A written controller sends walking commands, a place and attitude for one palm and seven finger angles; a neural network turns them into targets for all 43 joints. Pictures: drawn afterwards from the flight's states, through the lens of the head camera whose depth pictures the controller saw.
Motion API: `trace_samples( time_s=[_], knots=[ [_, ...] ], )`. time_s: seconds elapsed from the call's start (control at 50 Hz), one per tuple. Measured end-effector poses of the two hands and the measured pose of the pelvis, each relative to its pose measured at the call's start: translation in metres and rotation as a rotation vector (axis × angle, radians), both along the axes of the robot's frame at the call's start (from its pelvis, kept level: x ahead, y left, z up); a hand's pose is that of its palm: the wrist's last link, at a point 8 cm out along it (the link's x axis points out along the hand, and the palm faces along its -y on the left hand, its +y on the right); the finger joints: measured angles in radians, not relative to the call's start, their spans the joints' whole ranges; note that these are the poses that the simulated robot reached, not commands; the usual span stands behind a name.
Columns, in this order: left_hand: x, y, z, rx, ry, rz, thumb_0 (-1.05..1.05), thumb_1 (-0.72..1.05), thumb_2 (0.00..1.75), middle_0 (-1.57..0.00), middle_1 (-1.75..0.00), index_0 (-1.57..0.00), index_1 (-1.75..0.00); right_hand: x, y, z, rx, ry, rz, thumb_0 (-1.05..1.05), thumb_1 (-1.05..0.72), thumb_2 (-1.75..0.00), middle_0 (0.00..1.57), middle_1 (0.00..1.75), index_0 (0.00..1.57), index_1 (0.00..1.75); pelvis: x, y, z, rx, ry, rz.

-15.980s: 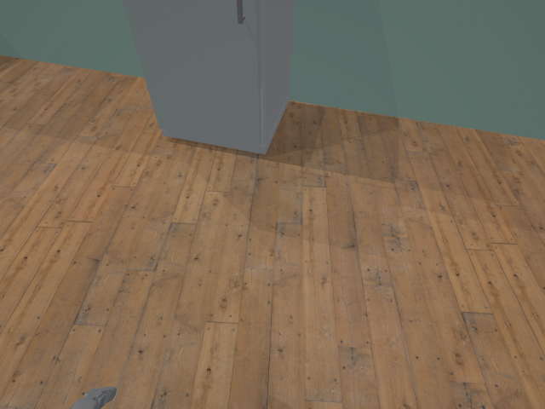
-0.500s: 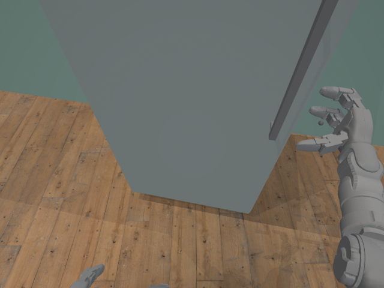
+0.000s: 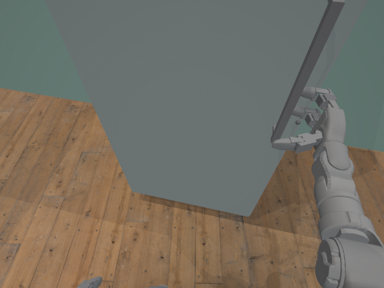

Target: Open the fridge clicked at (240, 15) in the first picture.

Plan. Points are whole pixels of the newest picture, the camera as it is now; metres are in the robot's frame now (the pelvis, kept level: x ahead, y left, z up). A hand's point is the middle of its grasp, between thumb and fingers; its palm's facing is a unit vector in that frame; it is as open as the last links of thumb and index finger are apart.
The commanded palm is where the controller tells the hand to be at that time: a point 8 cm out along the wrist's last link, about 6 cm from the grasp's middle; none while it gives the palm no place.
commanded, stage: feel for the door with the fingertips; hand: right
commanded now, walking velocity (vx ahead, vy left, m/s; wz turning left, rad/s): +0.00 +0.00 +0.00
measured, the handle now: (296, 84) +0.51 -0.15 +0.16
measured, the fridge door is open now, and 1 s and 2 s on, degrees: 0 0 0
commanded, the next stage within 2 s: slide the fingers in behind the handle in 0.40 s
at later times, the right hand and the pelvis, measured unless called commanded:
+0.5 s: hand (306, 117) +0.46 -0.18 +0.12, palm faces +0.09 +1.00 +0.00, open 13.8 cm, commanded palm +0.45 -0.22 +0.12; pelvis -0.01 +0.01 +0.00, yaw -1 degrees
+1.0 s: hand (295, 118) +0.46 -0.16 +0.11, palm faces +0.08 +1.00 +0.01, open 14.0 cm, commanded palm +0.43 -0.20 +0.12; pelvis +0.00 +0.00 +0.00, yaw +0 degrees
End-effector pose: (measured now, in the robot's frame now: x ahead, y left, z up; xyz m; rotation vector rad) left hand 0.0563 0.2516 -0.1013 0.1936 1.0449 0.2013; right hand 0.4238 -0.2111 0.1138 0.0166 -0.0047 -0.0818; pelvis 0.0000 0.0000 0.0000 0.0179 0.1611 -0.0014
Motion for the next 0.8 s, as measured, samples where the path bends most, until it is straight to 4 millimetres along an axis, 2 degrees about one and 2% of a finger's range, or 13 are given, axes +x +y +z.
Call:
trace_samples(
  time_s=[0.08,0.24,0.48,0.66,0.8],
  knots=[
    [0.003,0.000,0.000,-0.007,-0.011,-0.003,0.01,0.90,0.90,-0.20,-0.30,-0.20,-0.30,-0.002,0.001,0.003,-0.011,-0.005,-0.015,-0.01,0.50,-0.30,0.30,1.20,0.30,1.20,0.000,0.002,0.001,-0.002,-0.005,0.001],
    [0.002,0.007,0.000,0.009,-0.002,-0.018,0.00,0.90,0.90,-0.20,-0.30,-0.21,-0.30,0.000,-0.012,0.006,-0.018,0.018,-0.035,-0.01,0.50,-0.30,0.30,1.20,0.30,1.20,-0.004,0.007,0.001,-0.002,-0.005,-0.011],
    [-0.020,0.019,-0.002,0.048,0.076,-0.011,0.00,0.90,0.90,-0.20,-0.30,-0.20,-0.30,0.014,-0.019,0.004,-0.013,0.015,-0.013,-0.01,0.50,-0.30,0.32,1.22,0.33,1.23,-0.009,0.008,-0.003,0.002,0.030,-0.022],
    [-0.036,0.013,-0.005,0.037,0.119,-0.002,0.00,0.90,0.90,-0.20,-0.30,-0.20,-0.30,0.016,-0.020,0.004,-0.012,0.012,-0.016,-0.01,0.50,-0.30,0.34,1.25,0.35,1.25,-0.010,0.004,-0.005,0.006,0.040,-0.023],
    [-0.035,0.004,-0.007,0.014,0.107,-0.001,0.00,0.90,0.90,-0.20,-0.30,-0.20,-0.30,0.014,-0.013,0.001,-0.011,0.015,-0.007,-0.01,0.50,-0.30,0.31,1.23,0.32,1.23,-0.009,0.001,-0.004,0.006,0.034,-0.017]
  ],
)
